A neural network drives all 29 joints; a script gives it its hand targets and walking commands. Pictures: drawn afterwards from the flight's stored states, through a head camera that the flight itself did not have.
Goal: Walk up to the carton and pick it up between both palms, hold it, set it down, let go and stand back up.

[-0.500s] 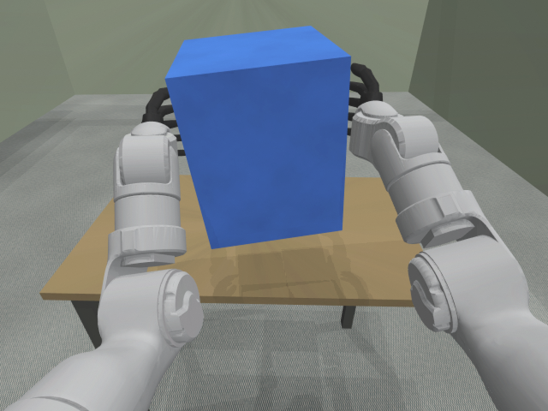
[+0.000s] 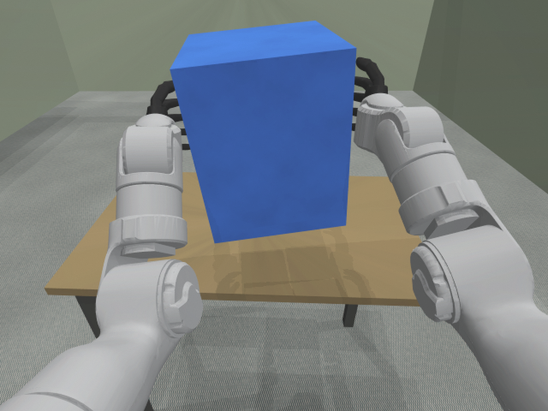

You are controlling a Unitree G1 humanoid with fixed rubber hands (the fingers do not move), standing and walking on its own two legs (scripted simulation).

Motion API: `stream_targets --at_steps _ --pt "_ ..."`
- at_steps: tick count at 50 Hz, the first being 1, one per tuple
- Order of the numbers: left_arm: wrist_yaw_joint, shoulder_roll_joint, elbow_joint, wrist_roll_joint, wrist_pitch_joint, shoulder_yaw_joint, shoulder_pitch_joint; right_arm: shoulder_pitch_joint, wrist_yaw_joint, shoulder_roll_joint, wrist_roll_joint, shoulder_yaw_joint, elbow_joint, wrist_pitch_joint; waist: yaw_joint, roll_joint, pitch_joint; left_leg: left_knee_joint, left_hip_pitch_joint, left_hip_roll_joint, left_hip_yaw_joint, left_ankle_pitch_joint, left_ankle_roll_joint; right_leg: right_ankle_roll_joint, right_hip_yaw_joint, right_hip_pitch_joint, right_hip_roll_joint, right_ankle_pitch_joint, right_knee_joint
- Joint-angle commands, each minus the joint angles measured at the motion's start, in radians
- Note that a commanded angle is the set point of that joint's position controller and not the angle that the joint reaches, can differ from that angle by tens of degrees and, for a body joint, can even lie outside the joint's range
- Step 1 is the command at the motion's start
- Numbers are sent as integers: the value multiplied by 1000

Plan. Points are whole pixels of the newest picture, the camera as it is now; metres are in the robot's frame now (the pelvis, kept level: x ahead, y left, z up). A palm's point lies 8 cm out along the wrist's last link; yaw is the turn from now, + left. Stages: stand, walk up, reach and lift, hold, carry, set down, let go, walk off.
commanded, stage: hold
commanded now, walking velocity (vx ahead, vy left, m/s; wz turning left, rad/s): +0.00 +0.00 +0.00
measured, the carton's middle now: (266, 128) +0.43 +0.01 +0.28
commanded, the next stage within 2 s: none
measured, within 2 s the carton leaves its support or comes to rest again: neither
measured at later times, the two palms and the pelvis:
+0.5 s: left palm (159, 133) +0.37 +0.16 +0.30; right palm (371, 113) +0.36 -0.12 +0.32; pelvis +0.00 +0.00 +0.00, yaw +0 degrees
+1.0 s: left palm (162, 131) +0.37 +0.15 +0.30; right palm (374, 113) +0.36 -0.13 +0.33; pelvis +0.00 +0.00 +0.00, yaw -1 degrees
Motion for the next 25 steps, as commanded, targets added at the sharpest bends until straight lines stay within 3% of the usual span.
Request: stream_targets --at_steps 1,4,9,10,13,20,22,25 --pt "-184 -562 -159 -226 -113 -307 -930 -810 194 601 189 134 -309 -23 -7 81 -300 -54 38 -66 38 163 -23 101 54 97 6 191 -48" --pt "-176 -571 -232 -244 -119 -336 -957 -806 195 606 202 147 -334 -24 -12 103 -342 -37 66 -69 31 213 -31 103 53 97 13 223 -38" --pt "-180 -567 -185 -234 -116 -322 -947 -808 198 617 195 143 -316 -21 -3 79 -289 -51 31 -67 37 141 -21 101 60 77 4 164 -50" --pt "-177 -583 -197 -247 -117 -338 -953 -809 196 619 191 141 -333 -24 -15 79 -314 -49 38 -66 34 158 -23 100 52 84 7 182 -48" --pt "-172 -564 -194 -235 -115 -310 -948 -809 195 620 201 151 -330 -17 3 89 -314 -42 48 -69 36 168 -27 104 69 83 2 192 -45" --pt "-174 -568 -192 -233 -109 -324 -934 -795 194 611 202 142 -327 -15 -6 94 -295 -41 56 -68 32 177 -28 105 63 72 5 197 -49" --pt "-178 -580 -241 -249 -111 -347 -919 -782 188 620 209 163 -372 -22 -13 89 -355 -31 64 -71 34 235 -33 107 62 118 9 294 -32" --pt "-182 -561 -214 -238 -101 -327 -897 -776 181 604 216 168 -367 -10 -14 82 -304 -28 74 -70 30 239 -33 111 63 101 10 293 -37"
